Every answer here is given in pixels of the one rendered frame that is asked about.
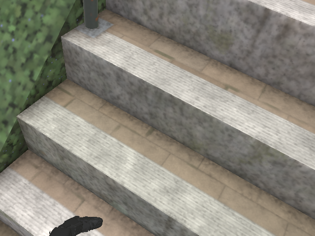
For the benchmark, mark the left robot hand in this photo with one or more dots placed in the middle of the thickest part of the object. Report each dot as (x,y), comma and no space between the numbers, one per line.
(76,225)

